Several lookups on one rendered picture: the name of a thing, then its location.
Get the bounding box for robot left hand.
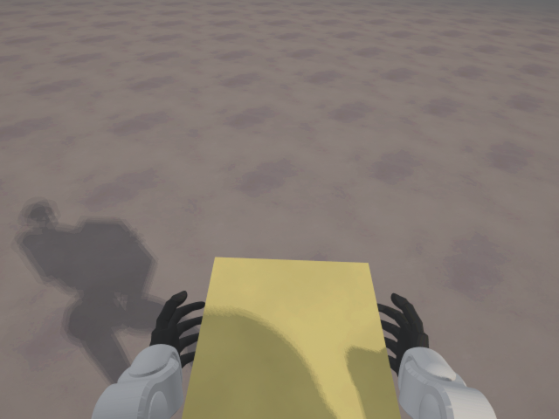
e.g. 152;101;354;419
149;291;205;368

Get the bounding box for left robot forearm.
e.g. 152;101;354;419
92;344;183;419

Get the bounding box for carton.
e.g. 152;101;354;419
182;257;401;419

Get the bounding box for right robot forearm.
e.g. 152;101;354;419
398;347;497;419

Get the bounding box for robot right hand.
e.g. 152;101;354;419
377;293;429;377

